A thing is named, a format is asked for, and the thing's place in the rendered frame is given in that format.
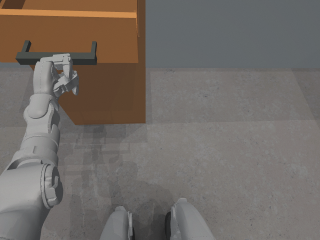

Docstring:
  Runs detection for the robot left thigh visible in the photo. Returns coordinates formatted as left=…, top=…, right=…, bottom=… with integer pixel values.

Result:
left=99, top=210, right=133, bottom=240

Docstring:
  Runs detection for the robot thigh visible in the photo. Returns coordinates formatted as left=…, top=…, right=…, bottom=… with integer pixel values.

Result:
left=170, top=202, right=216, bottom=240
left=99, top=210, right=133, bottom=240

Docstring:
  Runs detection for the drawer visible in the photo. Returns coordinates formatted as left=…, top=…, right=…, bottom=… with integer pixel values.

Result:
left=0, top=0, right=139, bottom=63

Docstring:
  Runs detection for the left robot forearm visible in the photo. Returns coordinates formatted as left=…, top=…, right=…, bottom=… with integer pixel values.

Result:
left=0, top=93, right=61, bottom=177

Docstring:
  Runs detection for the left robot hand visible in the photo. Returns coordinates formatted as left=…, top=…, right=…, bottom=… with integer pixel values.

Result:
left=33, top=53, right=79, bottom=101

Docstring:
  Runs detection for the robot right thigh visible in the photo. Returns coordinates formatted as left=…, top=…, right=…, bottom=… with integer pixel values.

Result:
left=170, top=202, right=216, bottom=240

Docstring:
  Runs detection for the handle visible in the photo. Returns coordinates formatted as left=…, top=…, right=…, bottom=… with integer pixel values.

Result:
left=15, top=40, right=97, bottom=65

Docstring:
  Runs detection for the left robot upper arm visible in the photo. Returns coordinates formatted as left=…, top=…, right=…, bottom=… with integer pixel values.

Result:
left=0, top=163, right=64, bottom=240

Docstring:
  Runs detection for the cabinet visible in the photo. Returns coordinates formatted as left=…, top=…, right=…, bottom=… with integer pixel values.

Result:
left=0, top=0, right=146, bottom=125

